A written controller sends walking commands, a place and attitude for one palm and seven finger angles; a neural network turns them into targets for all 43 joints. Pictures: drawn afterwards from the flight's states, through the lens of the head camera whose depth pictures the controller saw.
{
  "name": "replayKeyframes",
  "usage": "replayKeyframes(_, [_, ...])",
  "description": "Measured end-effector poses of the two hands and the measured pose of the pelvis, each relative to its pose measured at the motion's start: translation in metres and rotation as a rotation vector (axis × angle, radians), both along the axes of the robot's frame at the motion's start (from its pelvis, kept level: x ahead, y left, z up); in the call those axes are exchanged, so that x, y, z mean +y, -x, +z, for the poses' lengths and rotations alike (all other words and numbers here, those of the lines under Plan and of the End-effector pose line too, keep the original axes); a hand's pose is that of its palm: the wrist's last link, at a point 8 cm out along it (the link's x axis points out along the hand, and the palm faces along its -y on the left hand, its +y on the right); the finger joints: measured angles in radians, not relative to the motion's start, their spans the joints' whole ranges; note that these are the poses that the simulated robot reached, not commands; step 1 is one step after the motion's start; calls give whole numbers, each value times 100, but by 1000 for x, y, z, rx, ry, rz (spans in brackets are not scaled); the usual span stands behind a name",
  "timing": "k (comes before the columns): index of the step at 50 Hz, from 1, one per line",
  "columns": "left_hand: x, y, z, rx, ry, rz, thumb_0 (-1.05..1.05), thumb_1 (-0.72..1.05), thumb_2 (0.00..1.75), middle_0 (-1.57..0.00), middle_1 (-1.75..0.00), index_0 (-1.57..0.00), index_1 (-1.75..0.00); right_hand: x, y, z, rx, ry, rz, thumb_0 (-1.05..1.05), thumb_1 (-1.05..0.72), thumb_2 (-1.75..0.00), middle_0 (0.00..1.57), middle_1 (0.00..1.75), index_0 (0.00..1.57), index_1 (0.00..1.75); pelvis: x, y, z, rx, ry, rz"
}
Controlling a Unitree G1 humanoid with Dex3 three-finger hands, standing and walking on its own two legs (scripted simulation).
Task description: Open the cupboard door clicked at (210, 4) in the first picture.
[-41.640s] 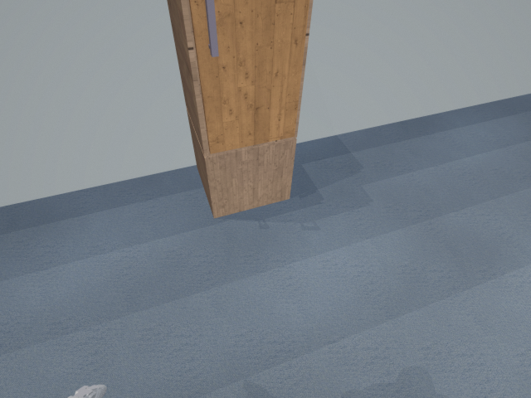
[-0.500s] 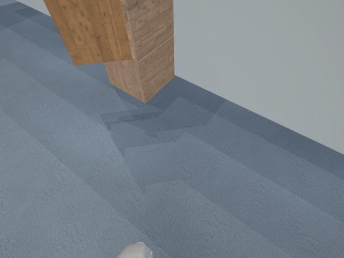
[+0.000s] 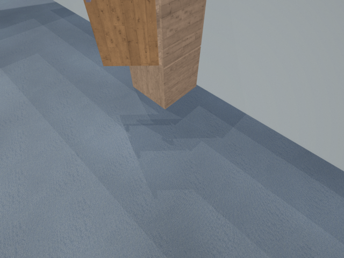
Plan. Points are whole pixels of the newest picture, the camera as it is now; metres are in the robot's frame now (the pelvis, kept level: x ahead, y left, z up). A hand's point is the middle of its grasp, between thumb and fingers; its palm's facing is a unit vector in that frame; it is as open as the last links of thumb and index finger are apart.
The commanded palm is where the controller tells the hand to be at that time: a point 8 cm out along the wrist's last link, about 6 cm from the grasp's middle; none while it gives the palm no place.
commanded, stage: take the last steps up to it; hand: left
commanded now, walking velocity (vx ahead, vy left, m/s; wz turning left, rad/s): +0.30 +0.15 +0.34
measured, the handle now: out of the picture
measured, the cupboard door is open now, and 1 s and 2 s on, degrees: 45 45 45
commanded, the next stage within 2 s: come to a stop and stand still in 1.86 s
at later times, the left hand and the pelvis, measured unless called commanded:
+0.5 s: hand out of the picture -0.02 +0.21 -0.17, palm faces +0.29 -0.94 -0.19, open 7.4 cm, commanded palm none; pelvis +0.08 +0.05 +0.00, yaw +12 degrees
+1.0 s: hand (80, 182) +0.34 +0.31 -0.15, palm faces +0.11 -0.97 -0.20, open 7.4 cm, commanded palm none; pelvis +0.25 +0.13 +0.00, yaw +7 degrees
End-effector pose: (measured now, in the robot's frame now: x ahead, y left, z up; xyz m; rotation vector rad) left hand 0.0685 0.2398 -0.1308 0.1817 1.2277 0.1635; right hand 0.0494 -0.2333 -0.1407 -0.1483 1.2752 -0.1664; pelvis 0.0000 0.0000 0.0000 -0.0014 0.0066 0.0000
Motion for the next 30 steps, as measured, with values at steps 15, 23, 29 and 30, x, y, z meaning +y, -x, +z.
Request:
replayKeyframes(15, [-16, 60, 15, 87, -6, 175, 0, 92, 90, -20, -30, -20, -30, -22, -9, 0, 163, -24, 76, 1, -91, -90, 20, 30, 20, 30, -8, -30, 11, -9, -37, 136])
replayKeyframes(23, [2, 101, 0, 249, 61, 311, 0, 91, 90, -20, -30, -20, -30, 35, -115, -1, 87, -9, 236, 1, -91, -90, 20, 29, 19, 29, 37, -69, 3, 6, -33, 204])
replayKeyframes(29, [44, 98, -26, 367, 111, 342, 1, 91, 90, -20, -30, -20, -30, 102, -200, -4, -108, 15, 294, 1, -91, -90, 20, 29, 20, 30, 86, -102, -18, -7, -18, 207])
replayKeyframes(30, [53, 87, -27, 359, 105, 334, 1, 91, 90, -20, -30, -20, -30, 111, -204, -2, -123, 14, 288, 0, -91, -90, 20, 29, 20, 30, 91, -107, -16, -11, -17, 200])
